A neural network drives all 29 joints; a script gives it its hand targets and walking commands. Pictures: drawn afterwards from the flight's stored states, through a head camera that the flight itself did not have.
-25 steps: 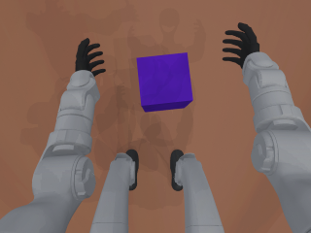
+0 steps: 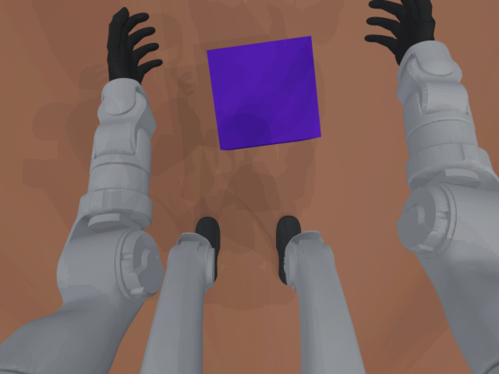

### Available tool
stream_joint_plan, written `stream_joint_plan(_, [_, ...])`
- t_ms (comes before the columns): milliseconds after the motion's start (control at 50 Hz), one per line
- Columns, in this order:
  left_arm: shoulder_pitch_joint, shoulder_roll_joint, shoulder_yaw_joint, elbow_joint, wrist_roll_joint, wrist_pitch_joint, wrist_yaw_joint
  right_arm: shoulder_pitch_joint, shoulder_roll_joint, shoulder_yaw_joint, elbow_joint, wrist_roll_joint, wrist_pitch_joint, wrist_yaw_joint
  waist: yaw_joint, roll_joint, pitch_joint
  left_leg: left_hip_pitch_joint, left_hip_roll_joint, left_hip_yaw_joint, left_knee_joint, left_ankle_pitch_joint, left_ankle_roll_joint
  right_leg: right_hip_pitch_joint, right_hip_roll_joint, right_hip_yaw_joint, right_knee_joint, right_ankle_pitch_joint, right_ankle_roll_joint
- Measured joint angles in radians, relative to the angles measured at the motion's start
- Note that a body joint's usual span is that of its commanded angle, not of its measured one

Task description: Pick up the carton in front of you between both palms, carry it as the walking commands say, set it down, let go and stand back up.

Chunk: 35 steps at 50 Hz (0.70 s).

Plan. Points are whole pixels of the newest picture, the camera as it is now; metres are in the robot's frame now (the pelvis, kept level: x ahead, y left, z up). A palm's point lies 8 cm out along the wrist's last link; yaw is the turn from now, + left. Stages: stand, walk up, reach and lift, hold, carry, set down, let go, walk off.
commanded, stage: reach and lift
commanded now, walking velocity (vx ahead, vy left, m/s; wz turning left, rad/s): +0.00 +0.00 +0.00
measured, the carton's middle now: (262, 103) +0.51 -0.04 -0.49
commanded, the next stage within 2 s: none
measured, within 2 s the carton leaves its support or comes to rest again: leaves its support in 1.46 s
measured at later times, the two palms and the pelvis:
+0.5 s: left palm (173, 108) +0.49 +0.15 -0.38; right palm (349, 88) +0.51 -0.21 -0.38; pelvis -0.07 +0.00 -0.21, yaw +2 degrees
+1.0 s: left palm (183, 106) +0.49 +0.14 -0.41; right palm (338, 88) +0.52 -0.20 -0.41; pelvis -0.05 +0.00 -0.24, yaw +2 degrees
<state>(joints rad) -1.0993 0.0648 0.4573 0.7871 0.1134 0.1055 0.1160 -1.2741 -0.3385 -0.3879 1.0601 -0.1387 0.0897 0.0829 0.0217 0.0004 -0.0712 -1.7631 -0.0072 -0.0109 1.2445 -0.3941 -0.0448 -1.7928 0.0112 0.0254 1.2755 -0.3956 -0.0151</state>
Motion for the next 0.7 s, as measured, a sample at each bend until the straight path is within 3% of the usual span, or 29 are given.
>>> stream_joint_plan(80, [-0.029,0.01,-0.03,0.014,-0.037,0.0,0.023,-0.01,-0.025,0.042,0.002,0.046,-0.005,-0.017,-0.003,0.005,0.021,-0.128,-0.005,0.007,0.173,-0.058,0.007,-0.129,0.001,0.009,0.17,-0.053,0.008])
stream_joint_plan(200, [-0.103,0.062,-0.125,0.03,-0.152,0.02,0.068,-0.076,-0.108,0.183,0.005,0.178,0.006,-0.053,0.001,0.016,0.117,-0.285,-0.012,0.025,0.426,-0.115,0.012,-0.293,0.001,0.028,0.429,-0.108,0.018])
stream_joint_plan(360, [-0.259,0.138,-0.214,0.123,-0.283,0.051,0.093,-0.244,-0.184,0.322,0.091,0.288,0.034,-0.083,0.009,0.029,0.288,-0.407,-0.021,0.028,0.677,-0.132,0.0,-0.421,0.002,0.032,0.687,-0.126,0.015])
stream_joint_plan(540, [-0.416,0.176,-0.229,0.287,-0.304,0.021,0.078,-0.396,-0.202,0.394,0.224,0.328,0.022,-0.091,0.004,0.036,0.459,-0.454,-0.029,0.014,0.833,-0.139,-0.021,-0.471,0.0,0.018,0.846,-0.132,-0.001])
stream_joint_plan(700, [-0.469,0.189,-0.263,0.326,-0.333,-0.019,0.076,-0.414,-0.219,0.441,0.219,0.378,-0.004,-0.102,-0.001,0.033,0.569,-0.447,-0.046,0.003,0.921,-0.174,-0.035,-0.46,-0.016,0.007,0.939,-0.176,-0.015])
